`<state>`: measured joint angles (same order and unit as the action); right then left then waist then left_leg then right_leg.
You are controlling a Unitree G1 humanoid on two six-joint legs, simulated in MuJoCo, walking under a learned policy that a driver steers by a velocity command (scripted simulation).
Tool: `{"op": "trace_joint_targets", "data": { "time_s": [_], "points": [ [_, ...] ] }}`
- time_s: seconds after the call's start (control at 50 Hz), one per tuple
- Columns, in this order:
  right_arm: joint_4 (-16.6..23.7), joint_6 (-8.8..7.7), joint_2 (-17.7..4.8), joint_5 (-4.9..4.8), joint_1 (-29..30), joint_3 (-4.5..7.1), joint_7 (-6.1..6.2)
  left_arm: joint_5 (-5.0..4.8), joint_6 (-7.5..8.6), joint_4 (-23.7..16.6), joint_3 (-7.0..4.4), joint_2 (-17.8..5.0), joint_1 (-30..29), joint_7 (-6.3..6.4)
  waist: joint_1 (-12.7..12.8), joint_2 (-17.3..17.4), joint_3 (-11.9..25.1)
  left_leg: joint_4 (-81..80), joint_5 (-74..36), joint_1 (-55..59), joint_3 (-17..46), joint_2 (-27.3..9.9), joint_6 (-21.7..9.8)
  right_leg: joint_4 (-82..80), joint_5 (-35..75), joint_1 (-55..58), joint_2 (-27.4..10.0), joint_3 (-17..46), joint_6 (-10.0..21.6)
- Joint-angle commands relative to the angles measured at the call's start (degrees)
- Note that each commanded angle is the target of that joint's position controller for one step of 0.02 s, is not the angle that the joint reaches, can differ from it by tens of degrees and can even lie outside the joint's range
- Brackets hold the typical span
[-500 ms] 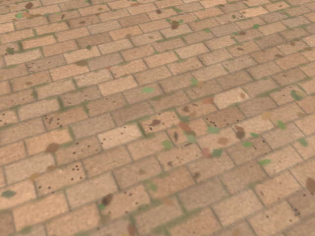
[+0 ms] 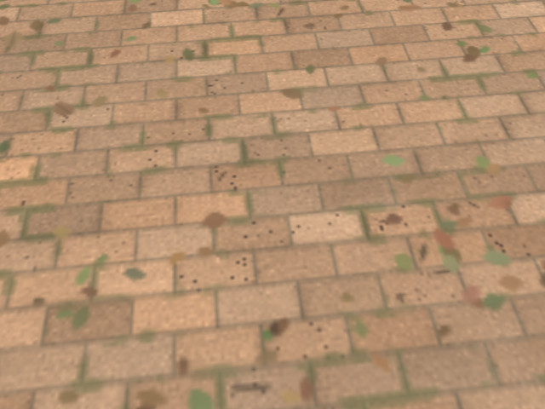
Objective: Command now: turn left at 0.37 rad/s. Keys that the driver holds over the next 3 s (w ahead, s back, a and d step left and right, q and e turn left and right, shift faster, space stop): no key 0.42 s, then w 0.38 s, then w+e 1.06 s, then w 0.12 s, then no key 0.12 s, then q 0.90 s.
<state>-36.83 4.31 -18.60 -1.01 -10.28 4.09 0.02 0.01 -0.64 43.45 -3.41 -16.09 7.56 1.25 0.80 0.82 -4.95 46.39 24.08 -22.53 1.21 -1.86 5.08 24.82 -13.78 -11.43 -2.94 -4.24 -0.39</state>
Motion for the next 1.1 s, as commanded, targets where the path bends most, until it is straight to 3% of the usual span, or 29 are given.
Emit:
{"op": "trace_joint_targets", "data": {
  "time_s": [0.02, 0.06, 0.08, 0.1, 0.12, 0.14, 0.18, 0.28, 0.34, 0.4, 0.44, 0.46, 0.5, 0.54, 0.6, 0.62, 0.66, 0.68, 0.7, 0.72, 0.76, 0.78, 0.82, 0.9, 0.98, 1.02, 1.06, 1.08, 1.1],
  "points": [
    [4.27, -0.76, -4.8, 0.21, -0.71, 1.26, -0.23, -1.3, 0.59, -2.9, -3.06, -12.48, -1.95, -0.57, -0.57, -10.24, 8.45, -11.88, -5.13, 5.29, -3.19, 1.75, -2.3, -2.54, 25.03, 6.02, -13.24, 9.06, 12.36],
    [2.79, -0.85, -5.92, 0.53, -4.1, 1.64, -0.09, -1.77, 0.86, -1.07, -1.94, -9.7, 0.48, -0.79, -2.27, -6.65, 8.81, -26.19, -19.28, 17.11, -2.05, 2.17, -5.61, 3.01, 17.49, -0.07, -10.37, 5.94, 6.83],
    [3.41, -0.94, -9.94, 0.69, -5.25, 2.33, 0.67, 0.8, 1.22, -1.21, -0.48, -5.64, 2.56, -1.19, -0.78, 5.66, 11.99, -26.93, -36.83, 26.75, 11.69, -8.56, -8.53, 13.96, 0.62, -8.55, -5.46, 0.86, 0.91],
    [4.57, -1.67, -11.62, 2.25, -2.95, 2.02, 0.59, 1.56, 1.28, -3.31, 0.15, -4.09, 0.22, -0.88, -0.78, 15.23, 11.5, -26.09, -44.18, 23.03, 23.19, -19.91, -19.66, 21.37, -22.01, -16.53, 0.14, 1.1, -2.74],
    [4.36, -2.87, -8.52, 3.06, -3.05, 1.34, 0.12, 0.46, 0.79, -3.18, -1.16, -8.52, -2.5, -0.14, -3.67, 9.66, 11.49, -27.5, -38.44, 18.87, 22.58, -19.3, -23.63, 29.55, -24.33, -15.97, -0.96, 5.45, -3.64],
    [3.42, -3.78, -7.01, 3.04, -1.12, 0.68, -0.03, -0.43, 0.38, -2.57, -1.7, -9.43, -2.05, -0.02, -2.27, 8.93, 9.41, -28.01, -34.12, 16.69, 18.2, -16.08, -21.55, 32.61, -21.76, -15.88, -1.38, 6.61, -3.47],
    [2.96, -4.55, -6.36, 1.76, 2.78, 0.48, 0.21, -0.08, -0.42, -0.46, -2.16, -9.4, -0.07, 0.59, -1.05, 8.05, 7.01, -28.25, -30.32, 15.89, 13.84, -12.09, -17.56, 32.62, -15.63, -16.78, -1.65, 7.29, -4.04],
    [0.98, -4.65, -3.72, 1.79, 3.98, -0.47, 0.7, -0.27, -0.2, 1.05, -0.93, -5.82, 0.97, 0.35, -0.75, 6.73, 7.82, -27.2, -34.41, 15.43, 8.89, -8.78, -17.07, 22.18, -8.85, -9.74, -1.13, 6.1, -5.31],
    [-0.71, -4.22, -4.44, 1.79, 3.39, -0.28, 0.57, -0.35, -0.08, 1.06, -0.61, -6.1, 0.13, 0.32, -1.85, 6.69, 7.73, -26.81, -31.62, 15.51, 11.27, -9.78, -18.08, 14.09, -9.15, -6.31, -0.59, 5.54, -4.96],
    [-2.45, -4.22, -3.07, 0.96, 4.69, -0.94, 0.36, 0.14, 0.32, 2.75, -0.26, -5.67, 3.12, 0.12, 0.66, 5.05, 6.83, -26.17, -24.53, 12.15, 11.25, -8.05, -15.46, -1.98, 4.42, 1.81, -0.01, 4.86, -3.2],
    [-3.9, -5.0, -2.17, 2.2, 1.2, -1.29, -0.05, 0.93, 0.55, 3.01, -0.68, -9.82, 4.33, 0.33, -1.3, -1.12, 8.52, -24.99, -11.37, 8.68, 8.15, -3.17, -10.58, -2.12, 16.1, 8.61, -4.22, 9.15, -0.45],
    [-3.89, -4.97, -2.39, 2.17, 0.65, -1.03, -0.05, -0.28, 0.45, 4.44, -1.54, -11.9, 4.04, 0.23, -2.75, -5.88, 7.71, -24.95, -1.47, 8.31, 3.99, 1.2, -9.1, 0.16, 1.28, 4.87, -2.99, 7.83, 2.3],
    [-3.32, -4.74, -3.57, 1.36, 4.7, -0.59, 0.52, -0.28, 1.08, 4.18, -0.91, -8.55, 3.94, 0.1, -0.3, -5.29, 3.23, -19.58, 9.39, 6.87, 1.82, 3.05, -8.78, -3.92, -21.22, -3.26, -2.5, 10.2, 4.51],
    [-3.37, -5.24, -2.26, 0.59, 3.28, -0.64, 0.73, -0.48, 2.56, 4.12, -0.62, -7.99, 4.46, 0.11, -0.6, -8.38, -0.69, -16.18, 10.22, 3.47, 1.17, 3.35, -9.4, -6.77, -26.62, -5.6, -4.82, 14.82, 6.29],
    [-3.51, -7.54, 0.02, -0.09, 2.11, -0.67, -0.05, -1.29, 3.68, 4.78, -1.17, -10.18, 7.04, 0.01, -0.99, -12.57, -1.61, -10.4, 1.62, 1.2, -2.74, 3.95, -9.55, -11.91, -28.0, -2.84, -12.59, 25.84, 10.99],
    [-4.03, -8.12, -0.11, -0.37, 1.02, -0.55, -0.34, -1.52, 3.66, 4.2, -1.13, -10.1, 5.85, -0.05, -1.8, -12.03, -1.88, -13.1, 0.74, 3.74, -2.46, 3.39, -10.35, -11.6, -25.17, -4.25, -12.54, 25.4, 10.97],
    [-7.06, -8.8, -1.82, -0.38, -5.5, 0.28, -0.74, -1.61, 3.81, 1.74, -0.34, -7.71, 0.3, -0.34, -5.34, -7.59, -0.95, -21.16, -1.62, 15.14, 1.01, 1.83, -12.13, -4.66, -13.66, -10.41, -6.89, 16.55, 7.21],
    [-8.85, -9.06, -5.12, -0.28, -10.74, 1.4, -0.74, -1.3, 4.56, 0.09, 0.46, -4.98, -2.0, -0.46, -6.65, 1.23, 0.73, -26.62, -0.65, 22.71, 12.23, -3.74, -14.71, 8.81, -4.87, -16.63, -0.52, 7.88, 3.55],
    [-9.52, -9.21, -10.4, -0.26, -15.68, 2.92, -1.33, -0.88, 5.89, -1.98, 0.52, -5.24, -2.98, -0.33, -8.17, 12.38, 2.5, -32.37, -6.81, 32.11, 29.45, -13.62, -20.23, 23.45, -6.49, -27.13, 4.12, 3.09, 0.84],
    [-9.84, -9.62, -8.49, 0.42, -17.26, 2.31, -1.46, -1.31, 6.62, -2.41, -0.1, -7.21, -3.36, -0.29, -7.96, 10.82, 2.18, -33.06, -14.12, 35.54, 35.91, -18.53, -24.11, 35.03, -18.25, -35.8, 3.35, 6.88, 0.79],
    [-9.56, -10.03, -5.04, 0.89, -15.83, 1.22, -1.21, -2.64, 7.09, -1.74, 0.0, -6.36, -1.28, -1.21, -5.26, 3.93, 1.82, -32.16, -17.87, 38.03, 28.24, -17.58, -22.5, 43.0, -13.7, -42.73, -1.01, 8.9, 3.5],
    [-9.74, -9.78, -4.17, 0.79, -15.1, 0.77, -1.18, -2.33, 7.13, -2.1, 0.1, -5.84, -2.59, -1.78, -4.8, 2.48, 0.43, -33.12, -22.02, 37.45, 23.8, -16.45, -20.83, 41.78, -10.23, -44.49, -2.6, 8.08, 4.02],
    [-9.89, -8.82, -2.14, 0.9, -14.27, -0.08, -0.83, -1.94, 6.8, -2.6, 0.48, -4.11, -4.12, -3.1, -4.19, 3.88, 0.52, -35.37, -28.85, 33.92, 15.03, -13.11, -17.66, 36.26, -4.61, -41.13, -4.05, 6.13, 3.56],
    [-9.55, -8.55, -4.74, 0.85, -12.97, 0.1, 0.62, -1.3, 6.21, -5.23, 2.43, 0.09, -10.28, -4.93, -5.22, 3.56, -0.43, -40.09, -27.28, 20.65, 2.0, -7.89, -15.27, 17.74, 10.56, -26.78, -1.2, 1.25, 0.72],
    [-11.02, -9.35, -7.06, 0.36, -14.8, 0.87, 0.63, -1.84, 5.51, -7.48, 1.7, -3.22, -13.07, -5.02, -4.71, 4.75, -1.95, -41.62, -29.07, 21.99, -1.46, -11.29, -13.97, 8.86, 15.5, -20.59, 1.1, 1.8, 2.98],
    [-10.97, -9.06, -7.65, 0.42, -14.14, 1.16, 0.73, -1.51, 5.42, -7.8, 0.79, -5.01, -11.35, -5.06, -2.58, 5.22, 0.55, -35.53, -46.55, 26.34, -4.01, -12.21, -12.28, 8.08, 13.28, -17.4, 3.27, 0.71, 5.46],
    [-10.28, -7.79, -8.39, 1.07, -13.12, 1.41, 1.31, -1.57, 4.82, -5.19, -1.33, -8.22, -0.29, -4.77, 3.54, 6.12, 7.98, -19.57, -63.75, 26.86, -7.39, -11.02, -9.95, 8.77, 10.11, -4.43, 7.14, -1.62, 8.05],
    [-9.5, -7.37, -8.11, 1.36, -13.47, 1.17, 1.86, -1.77, 4.19, -3.09, -2.88, -10.69, 7.97, -4.1, 7.38, 4.72, 12.05, -6.45, -61.5, 19.06, -8.39, -9.3, -8.12, 8.74, 8.71, 8.49, 7.39, 0.37, 9.63],
    [-6.85, -7.99, -3.95, 2.44, -16.79, -0.16, 1.75, -1.38, 3.54, -2.75, -4.5, -16.38, 15.05, -3.13, 6.77, -7.21, 18.97, 16.52, -35.04, -1.79, -9.09, -3.6, -4.92, 8.27, 2.1, 29.0, -5.9, 22.91, 16.34]
  ]
}}
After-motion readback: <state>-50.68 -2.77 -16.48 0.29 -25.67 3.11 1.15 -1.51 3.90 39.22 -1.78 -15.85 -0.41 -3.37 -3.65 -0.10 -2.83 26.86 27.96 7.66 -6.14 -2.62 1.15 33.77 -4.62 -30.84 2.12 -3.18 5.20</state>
